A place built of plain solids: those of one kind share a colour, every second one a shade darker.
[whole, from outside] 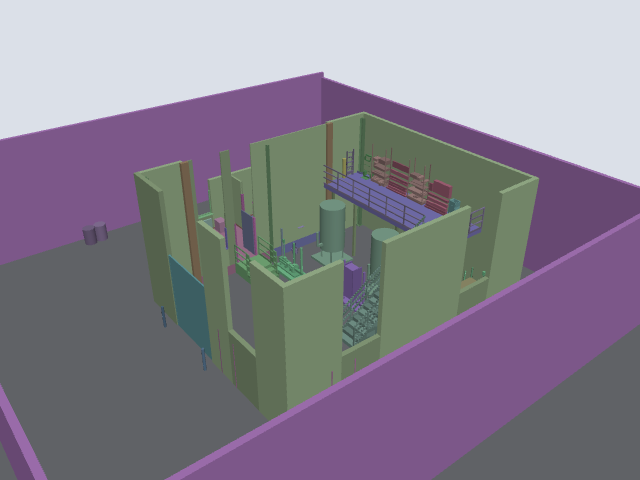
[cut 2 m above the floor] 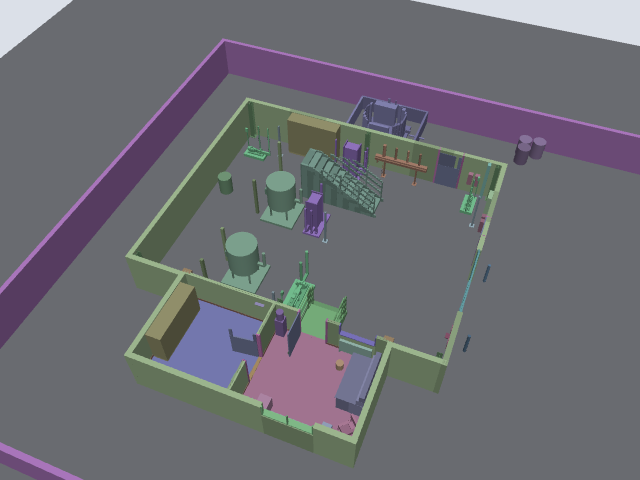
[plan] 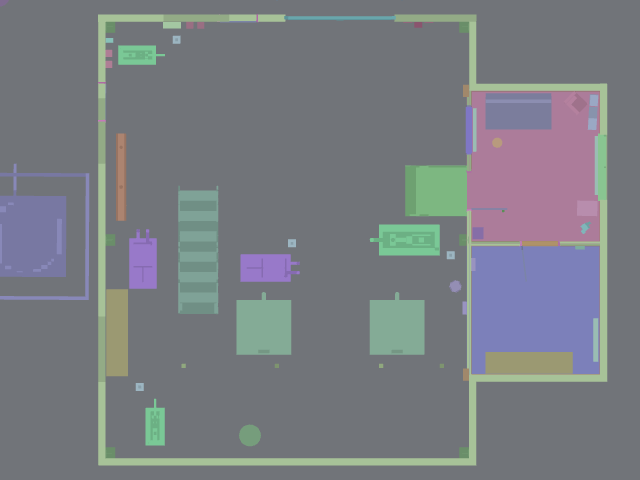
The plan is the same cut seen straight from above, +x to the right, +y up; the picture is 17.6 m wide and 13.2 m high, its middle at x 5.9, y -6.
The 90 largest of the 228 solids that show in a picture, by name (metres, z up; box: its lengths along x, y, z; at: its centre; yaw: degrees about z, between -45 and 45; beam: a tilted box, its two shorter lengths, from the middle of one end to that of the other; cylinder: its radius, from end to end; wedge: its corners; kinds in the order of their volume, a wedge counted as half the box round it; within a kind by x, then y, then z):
{
 "yard_bound_1": {"box": [0.2, 23.46, 6.2], "at": [-4.16, -3.86, 3.05]},
 "yard_bound_2": {"box": [22.18, 0.2, 5.9], "at": [6.83, -15.48, 2.9]},
 "yard_bound_3": {"box": [22.18, 0.2, 6.2], "at": [6.83, 7.77, 3.05]},
 "yard_bound_4": {"box": [0.2, 23.46, 6.2], "at": [17.82, -3.86, 3.05]},
 "wall_1": {"box": [0.2, 2.31, 6.35], "at": [-0.1, -11.05, 3.12]},
 "wall_2": {"box": [0.2, 1.81, 2.55], "at": [-0.1, -9.0, 1.23]},
 "wall_3": {"box": [0.2, 4.21, 6.35], "at": [-0.1, -6.0, 3.12]},
 "wall_4": {"box": [0.2, 1.81, 2.55], "at": [-0.1, -3.0, 1.23]},
 "wall_5": {"box": [0.2, 2.31, 6.35], "at": [-0.1, -0.95, 3.12]},
 "wall_6": {"box": [1.81, 0.2, 6.35], "at": [0.7, 0.1, 3.12]},
 "wall_7": {"box": [1.81, 0.2, 2.55], "at": [2.5, 0.1, 1.23]},
 "wall_8": {"box": [1.56, 0.2, 6.35], "at": [4.17, 0.1, 3.12]},
 "wall_9": {"box": [10.4, 0.2, 6.35], "at": [5.0, -12.1, 3.12]},
 "wall_10": {"box": [2.26, 0.2, 6.35], "at": [9.07, 0.1, 3.12]},
 "wall_11": {"box": [0.06, 3.72, 6.35], "at": [9.97, -7.9, 3.12]},
 "wall_12": {"box": [0.06, 0.97, 6.35], "at": [9.97, -5.68, 3.12]},
 "wall_13": {"box": [0.06, 0.47, 6.35], "at": [9.97, -3.88, 3.12]},
 "wall_14": {"box": [0.06, 1.36, 1.51], "at": [9.97, -2.98, 0.7]},
 "wall_15": {"box": [0.06, 0.47, 6.35], "at": [9.97, -2.07, 3.12]},
 "wall_16": {"box": [0.06, 3.6, 3.36], "at": [10.03, -7.9, 1.63]},
 "wall_17": {"box": [0.06, 0.92, 2.82], "at": [10.03, -5.65, 1.9]},
 "wall_18": {"box": [0.06, 0.47, 2.82], "at": [10.03, -3.88, 1.9]},
 "wall_19": {"box": [0.06, 1.36, 0.97], "at": [10.03, -2.98, 0.97]},
 "wall_20": {"box": [0.2, 2.5, 6.35], "at": [10.1, -10.95, 3.12]},
 "wall_21": {"box": [0.2, 2.1, 6.35], "at": [10.1, -0.85, 3.12]},
 "wall_22": {"box": [1.41, 0.06, 3.36], "at": [10.7, -6.13, 1.63]},
 "wall_23": {"box": [1.41, 0.06, 3.36], "at": [10.7, -6.07, 1.63]},
 "wall_24": {"box": [3.8, 0.2, 3.36], "at": [11.9, -9.8, 1.63]},
 "wall_25": {"box": [3.8, 0.2, 3.36], "at": [11.9, -1.8, 1.63]},
 "wall_26": {"box": [1.1, 0.06, 3.36], "at": [13.05, -6.13, 1.63]},
 "wall_27": {"box": [1.1, 0.06, 3.36], "at": [13.05, -6.07, 1.63]},
 "wall_28": {"box": [0.2, 3.8, 3.36], "at": [13.7, -8.0, 1.63]},
 "wall_29": {"box": [0.2, 1.21, 3.36], "at": [13.7, -5.5, 1.63]},
 "wall_30": {"box": [0.2, 1.81, 1.46], "at": [13.7, -4.0, 0.68]},
 "wall_31": {"box": [0.2, 1.41, 3.36], "at": [13.7, -2.4, 1.63]},
 "raised_floor_control_1": {"box": [3.73, 4.33, 0.56], "at": [11.8, -4.0, 0.23]},
 "raised_floor_switch_1": {"box": [3.73, 3.73, 0.56], "at": [11.8, -7.9, 0.23]},
 "row_1": {"box": [0.6, 2.4, 2.1], "at": [0.32, -8.55, 1.15]},
 "row_2": {"box": [2.38, 0.56, 0.15], "at": [11.65, -9.38, 0.54]},
 "row_3": {"box": [2.4, 0.6, 2.1], "at": [11.65, -9.38, 1.66]},
 "buffer_vessel_1": {"box": [1.51, 1.51, 0.17], "at": [4.36, -8.4, 0.04]},
 "buffer_vessel_2": {"cylinder": 0.61, "from": [4.36, -8.4, 0.74], "to": [4.36, -8.4, 3.03]},
 "buffer_vessel_3": {"box": [1.51, 1.51, 0.17], "at": [8.02, -8.4, 0.04]},
 "buffer_vessel_4": {"cylinder": 0.61, "from": [8.02, -8.4, 0.74], "to": [8.02, -8.4, 3.03]},
 "raised_floor_steel_grating_1": {"box": [8.0, 2.6, 0.2], "at": [6.0, -10.7, 3.05]},
 "beyond_storage_tank_1": {"box": [0.1, 3.49, 0.84], "at": [-3.89, -5.89, 0.36], "yaw": -0.3},
 "beyond_storage_tank_2": {"box": [0.35, 1.09, 1.08], "at": [-3.02, -6.1, 0.75], "yaw": -0.3},
 "beyond_storage_tank_3": {"box": [3.49, 0.1, 0.84], "at": [-2.2, -7.59, 0.36], "yaw": -0.3},
 "beyond_storage_tank_4": {"box": [2.23, 2.23, 0.17], "at": [-2.19, -5.9, 0.03], "yaw": -0.3},
 "beyond_storage_tank_5": {"box": [3.49, 0.1, 0.84], "at": [-2.19, -4.21, 0.36], "yaw": -0.3},
 "beyond_storage_tank_6": {"box": [0.14, 0.97, 1.2], "at": [-1.27, -5.9, 0.83], "yaw": -0.3},
 "beyond_storage_tank_7": {"box": [0.1, 3.49, 0.84], "at": [-0.5, -5.91, 0.36], "yaw": -0.3},
 "beyond_drums_1": {"cylinder": 0.3, "from": [-3.6, 1.32, -0.06], "to": [-3.6, 1.32, 0.87]},
 "beyond_drums_2": {"cylinder": 0.3, "from": [-3.52, 0.68, -0.06], "to": [-3.52, 0.68, 0.87]},
 "beyond_drums_3": {"cylinder": 0.3, "from": [-2.93, 0.71, -0.06], "to": [-2.93, 0.71, 0.87]},
 "beyond_drums_4": {"cylinder": 0.3, "from": [17.12, 0.48, -0.06], "to": [17.12, 0.48, 0.87]},
 "beyond_drums_5": {"cylinder": 0.3, "from": [17.17, -0.13, -0.06], "to": [17.17, -0.13, 0.87]},
 "door_landing_1": {"box": [0.32, 1.4, 0.22], "at": [8.4, -4.65, 0.06]},
 "door_landing_2": {"box": [0.32, 1.4, 0.39], "at": [8.7, -4.65, 0.14]},
 "door_landing_3": {"box": [1.1, 1.4, 0.56], "at": [9.39, -4.65, 0.23]},
 "control_desk_1": {"box": [1.8, 0.5, 0.79], "at": [11.36, -2.21, 0.85]},
 "control_desk_2": {"box": [1.8, 0.27, 0.3], "at": [11.36, -2.1, 1.43]},
 "control_desk_3": {"box": [1.8, 0.18, 0.29], "at": [11.36, -2.05, 1.73]},
 "control_desk_4": {"box": [0.42, 0.46, 0.79], "at": [12.04, -2.69, 0.85]},
 "plate_exchanger_1": {"box": [0.76, 1.39, 0.15], "at": [1.03, -6.64, 0.03]},
 "plate_exchanger_2": {"box": [0.42, 0.6, 1.56], "at": [1.03, -6.42, 1.07]},
 "plate_exchanger_3": {"box": [1.39, 0.76, 0.15], "at": [4.41, -6.77, 0.03]},
 "plate_exchanger_4": {"box": [0.6, 0.42, 1.56], "at": [4.63, -6.77, 1.07]},
 "pier_1": {"box": [0.17, 0.34, 6.35], "at": [9.91, -9.7, 3.12]},
 "pier_2": {"box": [0.17, 0.34, 6.35], "at": [9.91, -1.9, 3.12]},
 "roller_shutter_1": {"box": [2.86, 0.06, 3.55], "at": [6.45, 0.12, 1.73]},
 "pump_unit_1": {"box": [1.04, 0.53, 0.2], "at": [0.87, -0.91, 0.05]},
 "pump_unit_2": {"box": [0.53, 1.04, 0.2], "at": [1.36, -11.13, 0.05]},
 "pump_unit_3": {"box": [1.43, 0.45, 0.15], "at": [8.34, -6.0, 0.14]},
 "pump_unit_4": {"box": [1.67, 0.86, 0.2], "at": [8.36, -6.0, 0.05]},
 "radiator_1": {"box": [0.1, 1.2, 0.66], "at": [10.15, -2.98, 0.95]},
 "radiator_2": {"box": [0.14, 1.2, 0.76], "at": [13.48, -8.75, 1.0]},
 "radiator_3": {"box": [0.1, 1.62, 0.6], "at": [13.51, -3.95, 0.92]},
 "drum_1": {"cylinder": 0.3, "from": [3.98, -11.38, 0.0], "to": [3.98, -11.38, 0.87]},
 "stair_openriser_1": {"box": [1.0, 0.1, 2.07], "at": [2.55, -7.99, 0.98]},
 "door_leaf_1": {"box": [1.0, 0.044, 2.15], "at": [3.65, 0.0, 1.02]},
 "door_leaf_2": {"box": [0.99, 0.044, 2.14], "at": [10.56, -5.15, 1.53]},
 "shelving_bay_1": {"box": [0.98, 0.38, 0.2], "at": [5.72, -11.75, 3.2]},
 "shelving_bay_2": {"box": [0.99, 0.41, 0.2], "at": [8.29, -11.74, 3.2]},
 "pedestal_1": {"box": [0.56, 0.42, 0.65], "at": [13.25, -5.13, 0.78], "yaw": -1.0},
 "guards_leaning_1": {"box": [0.96, 0.2, 0.57], "at": [4.31, -11.85, 4.25]},
 "water_cooler_1": {"box": [0.31, 0.33, 1.03], "at": [10.24, -5.82, 0.97]},
 "distribution_board_1": {"box": [0.5, 0.18, 1.1], "at": [1.83, -0.09, 1.4]},
 "downpipe_1": {"box": [0.21, 0.14, 3.05], "at": [0.11, -0.51, 1.49]},
 "paper_boxes_1": {"box": [0.24, 0.32, 1.03], "at": [13.39, -2.81, 0.97], "yaw": -3.2}
}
